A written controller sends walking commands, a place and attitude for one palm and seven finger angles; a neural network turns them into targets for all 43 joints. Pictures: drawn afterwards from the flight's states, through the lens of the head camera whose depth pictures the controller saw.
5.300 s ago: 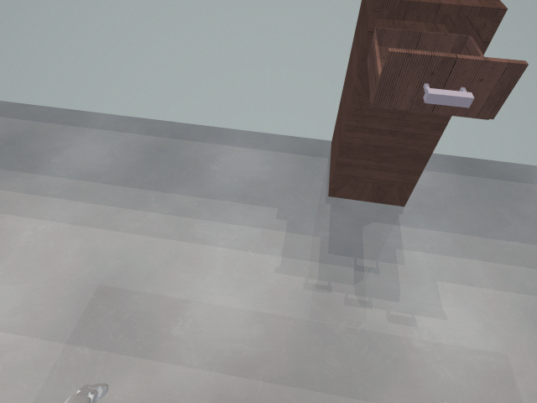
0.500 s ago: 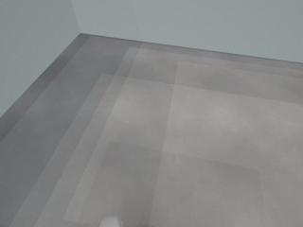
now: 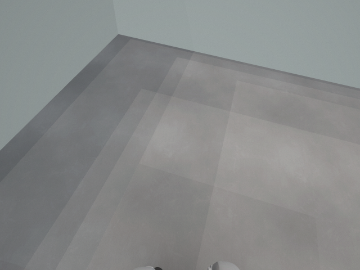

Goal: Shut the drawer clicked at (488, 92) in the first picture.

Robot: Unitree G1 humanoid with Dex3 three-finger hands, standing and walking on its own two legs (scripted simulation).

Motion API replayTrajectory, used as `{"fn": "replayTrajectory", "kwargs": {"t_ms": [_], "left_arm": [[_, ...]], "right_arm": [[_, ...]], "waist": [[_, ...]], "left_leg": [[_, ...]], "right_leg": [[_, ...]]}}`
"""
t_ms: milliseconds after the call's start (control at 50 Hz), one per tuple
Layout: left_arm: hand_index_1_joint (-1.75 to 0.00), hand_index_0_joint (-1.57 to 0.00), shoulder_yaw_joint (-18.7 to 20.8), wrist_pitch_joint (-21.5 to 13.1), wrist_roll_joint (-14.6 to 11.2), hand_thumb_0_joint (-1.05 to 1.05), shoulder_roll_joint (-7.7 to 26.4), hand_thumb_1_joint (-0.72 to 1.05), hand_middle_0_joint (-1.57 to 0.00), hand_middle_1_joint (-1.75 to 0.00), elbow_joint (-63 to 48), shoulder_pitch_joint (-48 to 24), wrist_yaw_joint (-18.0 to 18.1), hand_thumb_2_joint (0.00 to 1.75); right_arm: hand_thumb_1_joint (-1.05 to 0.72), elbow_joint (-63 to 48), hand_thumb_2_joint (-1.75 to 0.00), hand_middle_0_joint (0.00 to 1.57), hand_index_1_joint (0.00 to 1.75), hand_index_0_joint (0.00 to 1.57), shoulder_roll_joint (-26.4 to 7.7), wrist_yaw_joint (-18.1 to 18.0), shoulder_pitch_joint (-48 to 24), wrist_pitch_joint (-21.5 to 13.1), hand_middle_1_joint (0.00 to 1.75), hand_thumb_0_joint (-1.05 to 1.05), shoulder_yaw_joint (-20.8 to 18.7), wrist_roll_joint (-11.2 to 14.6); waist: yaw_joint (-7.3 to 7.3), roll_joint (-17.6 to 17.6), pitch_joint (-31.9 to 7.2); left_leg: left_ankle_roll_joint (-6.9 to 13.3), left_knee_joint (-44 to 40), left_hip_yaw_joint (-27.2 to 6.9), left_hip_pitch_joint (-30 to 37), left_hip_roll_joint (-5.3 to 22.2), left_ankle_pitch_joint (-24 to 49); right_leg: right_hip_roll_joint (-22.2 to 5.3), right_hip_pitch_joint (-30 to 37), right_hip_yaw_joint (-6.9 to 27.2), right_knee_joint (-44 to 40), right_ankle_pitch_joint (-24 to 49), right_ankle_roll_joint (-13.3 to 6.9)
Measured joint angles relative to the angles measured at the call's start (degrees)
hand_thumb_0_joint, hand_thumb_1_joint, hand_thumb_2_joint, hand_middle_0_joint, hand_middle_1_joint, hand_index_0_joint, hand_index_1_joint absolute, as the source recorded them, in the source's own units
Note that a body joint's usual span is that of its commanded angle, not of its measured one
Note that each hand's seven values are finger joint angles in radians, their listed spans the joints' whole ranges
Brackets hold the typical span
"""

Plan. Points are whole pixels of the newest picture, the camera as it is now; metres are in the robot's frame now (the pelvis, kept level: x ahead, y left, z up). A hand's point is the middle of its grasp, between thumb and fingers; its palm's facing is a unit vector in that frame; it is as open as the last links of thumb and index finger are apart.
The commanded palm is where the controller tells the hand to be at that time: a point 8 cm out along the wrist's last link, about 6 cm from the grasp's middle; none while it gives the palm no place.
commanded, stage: turn to face it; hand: left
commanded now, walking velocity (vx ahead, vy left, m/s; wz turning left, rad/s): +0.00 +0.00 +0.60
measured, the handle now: out of the picture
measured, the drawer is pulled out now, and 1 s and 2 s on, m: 0.30 0.30 0.30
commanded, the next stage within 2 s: none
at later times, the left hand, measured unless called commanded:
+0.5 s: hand out of the picture +0.01 +0.15 -0.14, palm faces +0.32 -0.90 -0.31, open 7.4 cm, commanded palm none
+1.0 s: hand out of the picture -0.09 +0.20 -0.16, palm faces +0.61 -0.75 -0.27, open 7.4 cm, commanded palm none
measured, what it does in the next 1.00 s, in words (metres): steps on the spot, turning left: right foot, then left foot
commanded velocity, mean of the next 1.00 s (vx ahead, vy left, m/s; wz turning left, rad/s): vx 0.00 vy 0.00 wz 0.60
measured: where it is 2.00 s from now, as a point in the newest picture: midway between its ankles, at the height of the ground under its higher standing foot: outside the picture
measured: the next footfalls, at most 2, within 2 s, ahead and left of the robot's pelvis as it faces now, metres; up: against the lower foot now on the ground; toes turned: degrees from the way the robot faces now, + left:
right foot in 0.28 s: +0.02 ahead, -0.16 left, +0.00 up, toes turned +9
left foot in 0.76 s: -0.04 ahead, +0.09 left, +0.00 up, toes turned +35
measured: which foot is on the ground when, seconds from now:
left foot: down 0.00-0.28, up 0.30-0.74, down 0.76-1.00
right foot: up 0.00-0.26, down 0.28-0.76, up 0.78-1.00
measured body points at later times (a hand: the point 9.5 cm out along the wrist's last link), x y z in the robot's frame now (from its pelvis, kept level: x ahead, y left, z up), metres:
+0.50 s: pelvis +0.00 -0.07 +0.01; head +0.03 -0.10 +0.45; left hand -0.01 +0.19 -0.11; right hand +0.10 -0.31 -0.16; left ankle -0.04 +0.09 -0.64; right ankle -0.02 -0.16 -0.74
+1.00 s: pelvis -0.02 -0.03 +0.00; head +0.01 +0.00 +0.45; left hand -0.12 +0.24 -0.14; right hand +0.23 -0.17 -0.12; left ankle -0.07 +0.07 -0.74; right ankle +0.07 -0.17 -0.67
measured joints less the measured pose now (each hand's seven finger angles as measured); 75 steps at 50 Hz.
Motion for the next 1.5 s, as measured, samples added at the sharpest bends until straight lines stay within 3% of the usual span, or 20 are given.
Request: {"fn": "replayTrajectory", "kwargs": {"t_ms": [180,280,320,360,420,480,560,640,740,760,800,840,900,1040,1160,1200,1260,1340,1420,1500], "left_arm": [[-0.3,-0.2,1.07,1.25,0.04,0.01,1.27,0.91,-0.19,-0.3,-2.95,-2.29,0.08,0.9],[-0.3,-0.2,0.51,0.67,-0.61,0.01,1.16,0.91,-0.19,-0.3,-4.49,-1.91,0.09,0.9],[-0.3,-0.2,0.0,0.34,-0.16,0.0,0.65,0.91,-0.2,-0.3,-4.58,-1.07,0.37,0.9],[-0.3,-0.2,-0.6,0.78,-0.07,0.01,0.24,0.91,-0.2,-0.3,-4.38,0.16,0.62,0.9],[-0.3,-0.2,-0.89,0.49,-0.21,0.01,-0.1,0.9,-0.2,-0.3,-3.87,1.64,0.76,0.9],[-0.3,-0.2,-1.38,-0.41,-0.19,0.01,-0.55,0.9,-0.2,-0.3,-3.71,2.16,0.69,0.9],[-0.3,-0.2,-1.99,-1.07,0.12,0.01,-1.4,0.9,-0.2,-0.3,-3.97,2.95,0.47,0.9],[-0.3,-0.2,-1.98,-0.86,0.52,0.01,-1.1,0.91,-0.2,-0.3,-3.69,4.14,0.31,0.9],[-0.3,-0.2,-1.11,-0.09,0.51,0.01,1.26,0.91,-0.2,-0.3,-2.64,6.07,-0.05,0.9],[-0.3,-0.2,-0.79,0.13,0.26,0.01,1.96,0.91,-0.2,-0.3,-2.4,6.55,-0.16,0.9],[-0.3,-0.2,-0.22,1.38,-0.09,0.01,3.62,0.91,-0.2,-0.3,-1.59,5.93,-0.23,0.9],[-0.3,-0.2,0.22,2.56,-0.06,0.01,4.53,0.91,-0.2,-0.3,-1.29,5.17,0.03,0.9],[-0.3,-0.2,0.64,2.79,-0.11,0.01,4.92,0.91,-0.2,-0.3,-1.91,3.36,-0.19,0.9],[-0.3,-0.2,0.47,1.9,-0.08,0.01,4.4,0.91,-0.19,-0.3,-5.61,-1.12,-0.62,0.9],[-0.3,-0.2,-0.46,0.47,-0.48,0.01,3.01,0.91,-0.2,-0.3,-8.0,-2.97,-0.57,0.9],[-0.3,-0.2,-1.04,-0.55,-0.07,0.01,1.91,0.91,-0.2,-0.3,-8.26,-2.93,-0.38,0.9],[-0.3,-0.2,-2.0,-0.82,0.1,0.01,0.35,0.9,-0.2,-0.3,-8.23,-1.92,-0.13,0.9],[-0.3,-0.2,-2.39,-0.47,0.11,0.01,-0.63,0.9,-0.2,-0.3,-7.38,-0.1,0.06,0.9],[-0.3,-0.2,-2.47,-0.43,0.26,0.01,-0.69,0.9,-0.2,-0.3,-6.48,1.1,0.13,0.9],[-0.3,-0.2,-2.16,-0.24,0.56,0.01,0.05,0.9,-0.2,-0.3,-5.64,2.03,0.04,0.9]], "right_arm": [[-0.92,-0.29,-0.9,0.2,0.3,0.2,-1.71,0.63,4.2,1.83,0.3,0.0,-1.63,-0.54],[-0.91,-0.76,-0.9,0.2,0.3,0.2,-2.39,0.86,5.51,2.94,0.3,0.01,-2.5,-0.49],[-0.91,-0.39,-0.9,0.2,0.3,0.2,-2.81,0.76,5.48,3.68,0.3,0.01,-3.15,-0.27],[-0.91,-0.28,-0.9,0.2,0.3,0.2,-3.22,0.94,5.84,4.17,0.3,0.01,-3.45,-0.52],[-0.91,-0.51,-0.9,0.2,0.3,0.2,-3.71,1.49,5.74,4.09,0.29,0.01,-3.46,-0.54],[-0.91,-0.73,-0.9,0.2,0.3,0.2,-4.06,1.65,5.1,3.97,0.29,0.01,-3.31,-0.37],[-0.91,-0.38,-0.9,0.2,0.3,0.2,-4.51,1.69,3.23,4.76,0.29,0.01,-2.93,-0.29],[-0.91,-0.63,-0.9,0.19,0.3,0.2,-4.75,1.85,0.01,4.96,0.29,0.01,-2.35,-0.17],[-0.91,-2.99,-0.9,0.19,0.3,0.2,-4.55,1.93,-3.83,3.52,0.29,0.01,-1.5,0.03],[-0.91,-3.62,-0.9,0.19,0.3,0.2,-4.55,1.94,-4.36,2.79,0.29,0.01,-1.39,-0.06],[-0.91,-4.47,-0.9,0.2,0.3,0.2,-3.97,1.79,-5.43,1.41,0.29,0.01,-1.13,0.25],[-0.91,-4.99,-0.9,0.2,0.3,0.2,-3.69,1.45,-5.47,0.78,0.29,0.01,-0.69,0.4],[-0.91,-5.2,-0.9,0.2,0.3,0.2,-3.65,0.76,-4.79,0.9,0.29,0.01,-0.47,0.14],[-0.9,-4.42,-0.9,0.2,0.3,0.2,-3.41,1.05,-2.66,1.73,0.3,0.01,-0.39,-0.19],[-0.9,-4.01,-0.9,0.2,0.3,0.21,-3.49,1.33,-0.29,2.63,0.3,0.01,-1.15,-0.2],[-0.9,-3.66,-0.9,0.2,0.3,0.21,-4.27,1.31,0.35,2.96,0.3,0.01,-1.81,0.16],[-0.91,-2.81,-0.9,0.2,0.3,0.2,-5.17,1.32,1.36,3.85,0.3,0.01,-2.57,-0.05],[-0.91,-1.7,-0.9,0.2,0.3,0.2,-5.66,2.04,2.27,4.4,0.29,0.01,-2.9,-0.21],[-0.91,-0.87,-0.9,0.2,0.3,0.2,-5.37,2.33,2.56,4.97,0.29,0.01,-2.74,-0.13],[-0.91,-0.44,-0.9,0.2,0.3,0.2,-4.84,2.4,1.64,5.13,0.29,0.01,-2.22,0.06]], "waist": [[-2.53,1.5,-2.03],[-3.03,3.02,-2.88],[-2.46,3.97,-2.88],[-2.35,4.13,-3.35],[-2.37,3.79,-3.24],[-2.52,3.44,-2.12],[-1.56,2.8,-0.66],[-0.01,1.86,0.78],[1.77,-0.31,1.78],[1.89,-0.94,1.69],[2.15,-2.63,2.38],[2.3,-2.72,2.25],[1.73,-1.6,1.67],[0.3,0.37,0.47],[-1.29,2.45,-0.44],[-1.38,4.21,-0.4],[-1.78,4.89,-0.38],[-2.07,4.57,-0.47],[-1.96,3.45,-0.12],[-0.96,1.84,0.61]], "left_leg": [[-1.21,-2.16,-5.39,-2.6,-2.23,2.73],[-3.35,-1.69,-8.74,-4.68,-4.04,3.99],[-5.31,6.86,-8.71,-7.8,-4.52,-6.56],[-6.13,19.88,-6.65,-11.46,-4.61,-12.75],[-7.41,33.29,-3.82,-13.83,-2.24,-12.2],[-8.6,37.61,-2.85,-13.34,0.47,-11.4],[-9.37,34.74,-1.91,-10.39,3.06,-13.08],[-9.0,25.6,0.13,-5.97,4.06,-15.03],[-7.0,9.9,3.7,1.42,2.69,-11.9],[-5.36,6.72,4.04,2.81,2.12,-9.52],[-3.24,8.52,3.6,1.9,1.0,-10.55],[-2.67,8.1,2.67,2.39,0.94,-10.98],[-2.79,5.07,0.4,3.68,0.84,-9.15],[-3.13,1.53,-4.2,4.3,-0.44,-6.25],[-5.02,4.74,-8.14,1.48,-1.76,-6.94],[-5.8,10.57,-9.25,-1.01,-2.0,-12.1],[-6.39,27.86,-6.85,-6.35,-2.79,-19.18],[-7.81,39.52,-3.86,-9.27,-0.3,-15.12],[-8.78,37.41,-2.59,-8.29,2.21,-14.08],[-8.86,27.72,-0.38,-4.94,3.68,-15.85]], "right_leg": [[1.83,2.75,0.5,-10.21,-0.45,0.08],[3.79,11.5,-0.28,-28.29,1.54,-1.71],[3.72,12.82,-1.57,-30.92,5.59,-4.58],[2.56,14.2,-3.14,-31.79,5.45,-5.36],[1.06,16.6,-5.11,-34.23,5.87,-5.31],[-0.28,17.82,-7.6,-34.57,5.66,-5.27],[-2.07,18.24,-10.81,-33.24,4.39,-5.02],[-3.79,17.71,-13.51,-30.91,2.87,-4.24],[-6.24,15.72,-16.44,-25.17,-0.39,-2.39],[-7.19,14.1,-16.36,-21.58,-1.42,-1.87],[-6.82,8.99,-10.94,-9.86,-6.89,-0.26],[-4.88,4.58,-6.93,-0.68,-8.37,0.65],[-3.27,0.54,-3.93,3.79,-4.66,1.42],[-1.61,0.05,-0.19,-5.78,-0.32,1.93],[1.38,7.98,-0.94,-24.24,4.53,1.32],[1.9,9.41,-2.55,-26.88,6.62,-2.73],[0.14,11.03,-4.9,-27.13,5.81,-4.57],[-1.57,14.02,-7.63,-30.31,6.86,-4.36],[-3.03,15.49,-10.75,-31.47,7.05,-4.06],[-4.69,15.53,-13.54,-30.6,6.49,-3.34]]}}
